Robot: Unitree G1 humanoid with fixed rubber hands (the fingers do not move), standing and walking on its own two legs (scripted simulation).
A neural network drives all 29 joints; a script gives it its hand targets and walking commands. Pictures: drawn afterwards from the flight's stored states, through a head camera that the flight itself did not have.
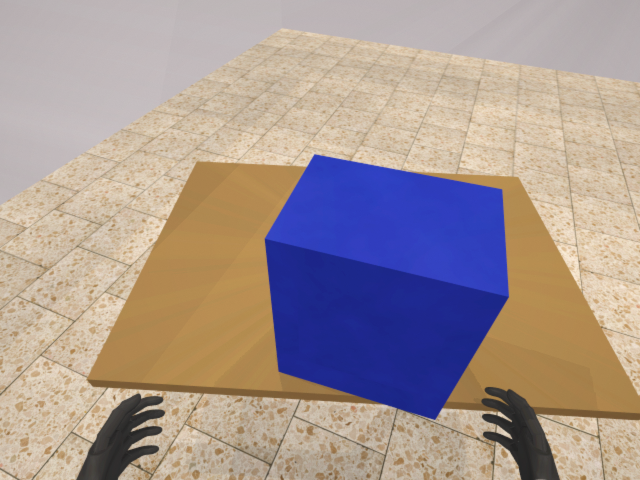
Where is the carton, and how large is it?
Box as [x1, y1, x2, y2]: [265, 154, 508, 419]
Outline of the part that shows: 314,154 265,237 278,370 284,373 435,419 508,297 501,189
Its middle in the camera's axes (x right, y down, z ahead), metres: +0.08 +0.07 +0.52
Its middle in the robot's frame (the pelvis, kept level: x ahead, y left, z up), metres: +0.35 -0.06 +0.06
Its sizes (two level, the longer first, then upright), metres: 0.232 0.165 0.280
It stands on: a table, 0.70 m high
